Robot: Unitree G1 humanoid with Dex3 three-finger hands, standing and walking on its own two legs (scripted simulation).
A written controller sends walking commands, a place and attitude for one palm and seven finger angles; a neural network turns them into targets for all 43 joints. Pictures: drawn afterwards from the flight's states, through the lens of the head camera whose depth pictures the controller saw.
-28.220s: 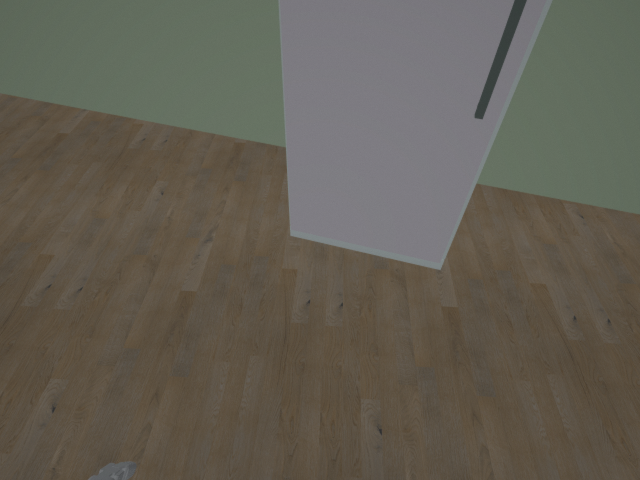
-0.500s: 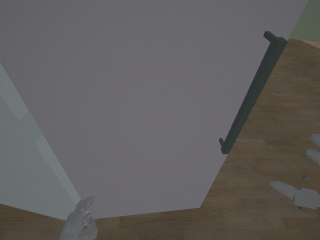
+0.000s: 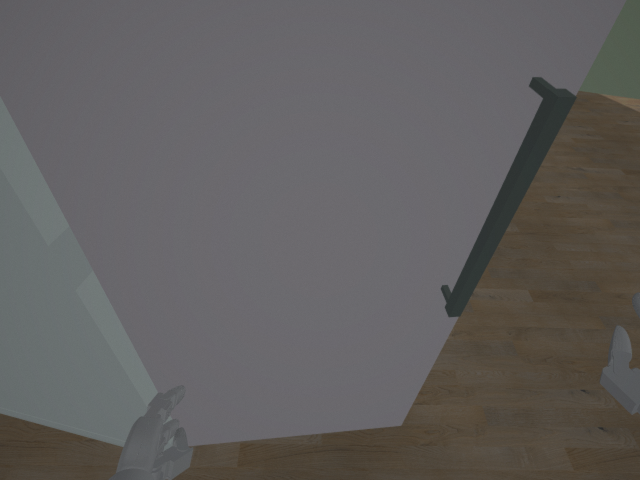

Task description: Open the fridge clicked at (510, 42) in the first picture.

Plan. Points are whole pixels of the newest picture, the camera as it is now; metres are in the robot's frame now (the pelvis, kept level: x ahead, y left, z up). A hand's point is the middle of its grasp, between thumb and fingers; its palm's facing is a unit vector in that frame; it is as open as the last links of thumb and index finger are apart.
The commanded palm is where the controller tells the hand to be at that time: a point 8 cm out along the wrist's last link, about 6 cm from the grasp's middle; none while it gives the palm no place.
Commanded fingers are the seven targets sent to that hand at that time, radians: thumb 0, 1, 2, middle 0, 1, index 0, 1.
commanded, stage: draw the hand back to the body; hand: right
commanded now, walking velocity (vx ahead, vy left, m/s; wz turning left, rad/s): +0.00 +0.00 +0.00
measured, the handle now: (487, 220) +0.41 -0.23 +0.14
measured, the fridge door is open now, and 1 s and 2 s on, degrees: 71 71 71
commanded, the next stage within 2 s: step back with the hand held close in 0.26 s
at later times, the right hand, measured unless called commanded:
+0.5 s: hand (612, 363) +0.19 -0.26 +0.16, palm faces +0.46 +0.80 -0.40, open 7.4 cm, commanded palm +0.13 -0.30 +0.17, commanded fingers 0.00 -0.90 -0.90 0.20 0.30 0.20 0.30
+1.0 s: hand out of the picture +0.13 -0.29 +0.15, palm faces +0.44 +0.78 -0.44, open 7.4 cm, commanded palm +0.07 -0.32 +0.17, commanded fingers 0.00 -0.90 -0.90 0.20 0.30 0.20 0.30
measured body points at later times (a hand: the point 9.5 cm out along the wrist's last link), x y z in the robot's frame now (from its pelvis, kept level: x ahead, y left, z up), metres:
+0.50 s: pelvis -0.01 +0.00 +0.00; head -0.02 +0.02 +0.45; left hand +0.18 +0.23 -0.08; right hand +0.16 -0.30 +0.18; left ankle -0.01 +0.12 -0.74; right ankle +0.00 -0.11 -0.74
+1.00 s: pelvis -0.07 -0.02 -0.01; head -0.06 -0.04 +0.43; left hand +0.11 +0.20 -0.08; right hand +0.10 -0.33 +0.18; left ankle -0.01 +0.12 -0.74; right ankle +0.00 -0.11 -0.74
